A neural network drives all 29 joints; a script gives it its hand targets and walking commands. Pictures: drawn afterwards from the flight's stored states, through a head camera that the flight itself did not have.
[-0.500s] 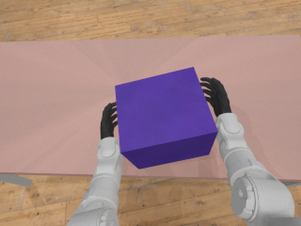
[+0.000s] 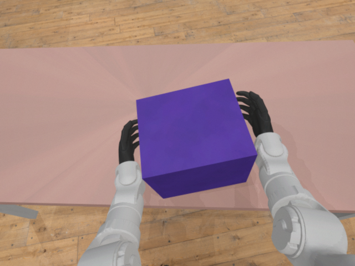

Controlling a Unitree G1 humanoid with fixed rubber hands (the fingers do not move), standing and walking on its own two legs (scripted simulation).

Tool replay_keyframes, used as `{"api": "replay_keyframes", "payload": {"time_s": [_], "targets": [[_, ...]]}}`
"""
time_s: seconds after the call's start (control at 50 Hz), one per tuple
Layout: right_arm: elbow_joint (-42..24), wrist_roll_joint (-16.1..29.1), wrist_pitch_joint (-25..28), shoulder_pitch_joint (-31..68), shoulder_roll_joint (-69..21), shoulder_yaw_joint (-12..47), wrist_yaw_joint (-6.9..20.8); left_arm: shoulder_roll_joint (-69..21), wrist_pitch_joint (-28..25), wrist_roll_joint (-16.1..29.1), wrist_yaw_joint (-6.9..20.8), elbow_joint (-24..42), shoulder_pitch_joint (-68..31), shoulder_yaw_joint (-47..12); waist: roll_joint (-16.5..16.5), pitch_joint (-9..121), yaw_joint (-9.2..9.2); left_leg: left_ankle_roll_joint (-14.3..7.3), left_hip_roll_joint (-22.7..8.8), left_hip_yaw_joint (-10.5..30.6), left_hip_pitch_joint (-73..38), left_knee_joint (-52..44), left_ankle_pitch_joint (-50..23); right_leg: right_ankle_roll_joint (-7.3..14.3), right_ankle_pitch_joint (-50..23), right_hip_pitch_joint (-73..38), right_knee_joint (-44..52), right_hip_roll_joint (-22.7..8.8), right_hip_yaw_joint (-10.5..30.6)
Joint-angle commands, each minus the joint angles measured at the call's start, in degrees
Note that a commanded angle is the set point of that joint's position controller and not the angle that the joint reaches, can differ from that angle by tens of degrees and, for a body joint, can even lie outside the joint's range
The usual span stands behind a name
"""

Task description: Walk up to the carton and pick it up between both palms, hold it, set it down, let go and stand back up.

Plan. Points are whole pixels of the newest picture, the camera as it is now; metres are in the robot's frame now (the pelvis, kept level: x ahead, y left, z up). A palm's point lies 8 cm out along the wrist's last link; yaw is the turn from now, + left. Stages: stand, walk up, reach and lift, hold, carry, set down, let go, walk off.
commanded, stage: set down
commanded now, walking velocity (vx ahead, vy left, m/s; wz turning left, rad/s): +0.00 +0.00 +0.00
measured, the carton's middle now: (193, 143) +0.41 +0.01 -0.04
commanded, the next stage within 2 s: none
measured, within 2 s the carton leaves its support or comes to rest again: rests again in 0.18 s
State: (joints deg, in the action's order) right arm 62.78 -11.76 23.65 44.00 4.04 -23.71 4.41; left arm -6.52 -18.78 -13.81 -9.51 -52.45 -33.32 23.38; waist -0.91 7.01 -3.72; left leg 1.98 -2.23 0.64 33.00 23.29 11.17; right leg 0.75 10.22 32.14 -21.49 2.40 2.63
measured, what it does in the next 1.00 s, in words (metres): stands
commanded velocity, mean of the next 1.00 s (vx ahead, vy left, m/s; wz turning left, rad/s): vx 0.00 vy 0.00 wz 0.00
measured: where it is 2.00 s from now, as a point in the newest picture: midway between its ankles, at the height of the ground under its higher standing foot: outside the picture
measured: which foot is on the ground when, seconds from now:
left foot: down 0.00-1.00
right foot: down 0.00-1.00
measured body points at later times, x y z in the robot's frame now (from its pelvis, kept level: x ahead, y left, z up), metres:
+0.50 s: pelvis +0.00 +0.00 +0.00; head +0.13 -0.01 +0.43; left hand +0.38 +0.16 -0.02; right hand +0.44 -0.15 -0.01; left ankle -0.03 +0.14 -0.74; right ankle -0.02 -0.11 -0.74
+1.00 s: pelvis -0.01 -0.01 -0.01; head +0.13 -0.02 +0.42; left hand +0.37 +0.17 -0.04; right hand +0.44 -0.15 -0.01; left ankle -0.03 +0.14 -0.74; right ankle -0.02 -0.11 -0.74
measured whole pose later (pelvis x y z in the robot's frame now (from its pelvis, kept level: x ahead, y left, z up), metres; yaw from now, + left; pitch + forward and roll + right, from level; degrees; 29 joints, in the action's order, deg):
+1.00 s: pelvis -0.01 -0.01 -0.01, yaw +0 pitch +25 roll +0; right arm 69.4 -6.0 24.1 47.7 8.9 -12.3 1.6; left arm -4.9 -22.7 -8.9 -11.1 -61.2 -37.9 26.7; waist -0.9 8.0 -3.7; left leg 2.3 -2.2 0.4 38.3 23.3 9.8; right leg 1.2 10.3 38.9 -24.5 2.4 2.6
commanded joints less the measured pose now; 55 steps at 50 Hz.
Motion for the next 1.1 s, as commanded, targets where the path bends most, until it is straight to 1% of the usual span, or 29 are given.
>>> {"api": "replay_keyframes", "payload": {"time_s": [0.0,0.04,0.08,0.1,0.2,0.24,0.26,0.28,0.3,0.32,0.34,0.36,0.38,0.46,0.48,0.56,0.6,0.68,0.7,0.76,0.78,0.8,0.82,0.84,0.88,0.9,0.94,1.0,1.08], "targets": [[8.5,-12.08,0.02,25.92,-29.64,10.45,6.17,-24.61,-3.81,-4.9,6.47,0.02,-32.76,-7.44,3.79,33.39,-5.51,0.12,0.38,-6.63,-11.12,1.49,-29.15,-0.6,-26.85,-18.32,-3.73,-1.22,-5.47],[8.23,-12.53,0.34,25.14,-29.06,9.83,6.11,-24.77,-4.22,-4.37,6.52,0.17,-31.75,-7.95,4.34,33.63,-4.86,-0.16,0.53,-6.71,-9.78,1.69,-28.33,-0.4,-27.58,-18.03,-3.78,-1.04,-5.46],[7.46,-12.36,0.96,25.66,-29.55,10.54,5.99,-24.89,-4.25,-5.04,6.47,-0.66,-30.58,-7.46,4.22,34.84,-5.84,0.07,0.41,-6.57,-10.18,1.78,-30.6,-0.55,-28.05,-18.17,-3.94,-0.91,-5.39],[8.03,-12.26,1.18,25.39,-29.1,9.98,5.93,-24.93,-4.33,-4.55,6.31,0.86,-31.39,-8.43,2.94,34.98,-5.06,0.33,0.58,-6.71,-10.99,2.01,-31.36,-0.22,-27.28,-17.68,-3.85,-0.67,-5.54],[7.94,-13.68,0.6,24.47,-28.29,9.22,5.92,-23.04,-4.53,-5.89,6.84,-2.13,-28.88,-5.38,5.66,31.31,-5.93,-0.57,0.95,-7.26,-6.76,0.73,-25.41,-1.07,-27.21,-20.52,-4.41,-1.5,-4.97],[9.16,-14.16,0.51,25.04,-26.6,6.52,5.46,-22.64,-4.51,-5.75,6.58,-2.02,-30.34,-4.86,5.38,31.84,-4.71,-0.21,0.62,-6.82,-7.74,1.0,-26.27,-0.78,-25.36,-19.19,-4.07,-1.13,-5.27],[9.07,-13.89,0.01,23.89,-26.96,7.3,5.62,-21.81,-4.63,-6.15,6.54,-2.18,-29.13,-4.37,5.23,30.83,-5.61,-0.63,0.8,-7.32,-7.37,0.9,-25.42,-0.94,-24.89,-19.05,-3.8,-1.13,-5.28],[9.14,-13.81,0.17,24.39,-26.0,6.85,5.56,-21.35,-4.48,-6.0,6.43,-2.36,-29.63,-4.26,5.24,31.76,-4.55,-0.41,0.65,-6.85,-7.22,0.8,-25.96,-0.85,-26.2,-18.99,-4.21,-1.04,-5.38],[8.62,-13.68,0.53,24.26,-27.08,7.39,5.75,-22.61,-4.63,-6.24,6.55,-1.78,-28.35,-4.74,4.63,30.94,-4.87,-0.11,0.78,-6.89,-7.09,1.21,-26.68,-0.92,-26.82,-18.94,-4.6,-1.25,-5.45],[7.16,-14.53,0.55,25.24,-28.57,7.46,5.71,-22.34,-4.89,-6.9,6.61,-2.47,-29.06,-2.93,6.46,31.87,-6.29,-0.84,0.77,-6.96,-6.14,1.13,-25.97,-1.4,-27.09,-20.29,-4.87,-1.5,-4.96],[7.55,-13.84,0.9,25.15,-26.36,7.38,5.66,-20.89,-5.27,-6.36,6.42,-2.17,-29.54,-3.59,5.09,32.66,-5.9,-0.44,0.93,-7.16,-6.14,1.26,-26.37,-1.39,-27.55,-20.14,-5.06,-1.43,-4.95],[6.72,-13.81,0.91,25.35,-28.45,7.92,5.57,-21.79,-4.93,-7.51,6.84,-2.9,-28.06,-2.02,6.33,30.27,-6.65,-1.09,0.97,-7.12,-4.7,1.3,-25.65,-1.77,-28.14,-20.95,-5.18,-1.84,-4.51],[7.27,-12.93,1.36,25.44,-25.32,8.46,5.38,-20.11,-5.13,-6.55,6.48,-2.64,-28.01,-2.99,6.0,32.63,-5.87,-0.77,1.22,-7.41,-3.86,1.26,-26.27,-1.74,-29.8,-22.08,-5.68,-1.4,-4.58],[7.5,-14.19,1.32,24.7,-26.96,7.07,5.35,-21.16,-5.29,-7.49,6.71,-4.49,-27.57,-1.42,7.41,30.41,-6.43,-1.37,1.18,-7.52,-2.3,0.71,-24.15,-2.19,-28.71,-22.69,-5.79,-1.79,-4.76],[7.59,-14.45,1.52,24.76,-27.6,6.62,5.07,-21.4,-5.48,-7.71,6.8,-4.47,-26.95,-1.46,7.73,29.94,-5.48,-1.52,1.01,-7.29,-1.94,0.7,-23.13,-2.39,-29.16,-22.02,-5.65,-2.07,-4.83],[6.72,-13.27,2.1,25.39,-24.62,6.48,4.78,-19.12,-5.83,-7.44,6.07,-3.6,-27.2,-1.44,5.97,32.34,-6.23,-1.11,1.08,-7.61,-2.67,1.37,-24.56,-2.22,-29.17,-22.02,-5.99,-2.0,-4.65],[6.88,-12.67,1.84,25.0,-23.12,6.98,4.18,-16.52,-6.1,-7.42,5.88,-4.78,-26.69,0.28,7.92,30.19,-6.32,-1.51,1.3,-7.97,-0.22,1.66,-22.99,-2.26,-30.56,-23.46,-6.84,-1.95,-4.21],[7.61,-9.87,2.11,25.7,-16.61,6.89,2.74,-12.42,-6.37,-5.64,4.27,-2.6,-26.69,-0.34,5.87,32.87,-5.57,-1.11,1.02,-7.56,-0.73,1.59,-22.97,-2.06,-28.93,-22.97,-6.82,-1.8,-4.14],[6.95,-8.73,2.21,25.54,-13.11,8.03,2.22,-9.39,-6.42,-4.5,3.56,-2.94,-25.78,-0.07,6.57,33.73,-6.51,-0.97,0.8,-7.69,-1.57,1.74,-24.25,-1.88,-29.68,-22.38,-6.87,-1.55,-4.16],[5.38,-3.18,1.83,26.31,-3.12,9.65,0.3,0.05,-6.15,-2.35,1.2,-1.66,-25.26,0.95,5.19,37.06,-7.74,-0.76,1.02,-7.77,-2.67,3.09,-26.58,-1.79,-30.89,-21.72,-7.48,-1.09,-3.4],[6.13,-0.86,1.45,25.84,-0.36,10.83,-0.53,2.1,-5.73,-1.58,0.39,-1.89,-24.63,0.82,5.3,37.18,-7.21,-0.41,0.84,-7.32,-3.59,3.98,-27.45,-1.34,-30.79,-20.96,-7.72,-0.56,-3.23],[5.17,2.13,1.2,25.9,2.78,12.94,-1.01,5.01,-5.25,-0.57,-0.42,-1.8,-24.1,1.08,4.22,39.25,-8.46,-0.15,0.94,-7.73,-3.12,4.93,-29.4,-0.93,-31.7,-21.79,-8.44,0.11,-2.64],[6.68,3.93,0.73,27.15,2.03,14.3,-1.03,3.19,-4.75,0.5,-0.5,-2.69,-24.41,-0.94,4.07,36.93,-7.5,0.18,0.87,-7.26,-3.04,5.39,-29.45,-0.76,-31.18,-20.96,-7.97,0.39,-2.98],[6.33,6.28,0.67,27.78,5.58,16.07,-1.19,6.79,-4.69,1.78,-1.06,-2.76,-25.3,-0.82,4.49,39.88,-8.82,0.22,0.75,-7.38,-2.85,5.34,-29.08,-1.06,-31.23,-20.85,-8.52,0.5,-2.39],[9.76,9.23,0.12,28.3,6.83,17.11,-1.36,6.68,-4.64,3.04,-2.19,-2.33,-28.07,-2.8,2.22,39.67,-8.5,0.98,0.79,-7.62,-3.77,5.9,-26.32,-0.12,-26.16,-16.8,-7.69,0.59,-2.22],[9.33,11.38,-0.11,28.38,11.09,18.59,-2.02,10.6,-4.64,5.14,-2.52,-4.21,-27.36,-3.14,3.19,41.29,-8.68,1.35,0.63,-7.73,-4.04,6.72,-27.41,-0.21,-27.3,-16.87,-8.08,1.22,-2.12],[9.8,13.39,-0.39,30.94,9.41,20.54,-2.04,9.49,-5.17,6.52,-2.65,-6.09,-29.41,-4.51,3.45,42.95,-9.12,1.48,0.87,-8.01,-2.45,7.57,-25.84,0.03,-26.02,-15.37,-8.21,1.35,-1.92],[10.6,16.38,0.17,29.63,12.97,21.16,-2.85,13.96,-7.03,9.55,-2.17,-7.37,-30.33,-6.08,3.73,48.83,-7.08,2.04,1.07,-7.7,-1.47,8.98,-26.87,-0.36,-29.88,-15.78,-8.86,1.18,-1.6],[8.35,18.96,2.04,31.19,15.89,23.91,-3.93,17.28,-9.38,11.69,-1.19,-9.71,-30.36,-4.93,5.07,54.43,-7.73,2.56,1.85,-8.11,1.84,10.63,-28.82,-1.45,-37.31,-20.39,-11.43,1.12,-1.01]]}}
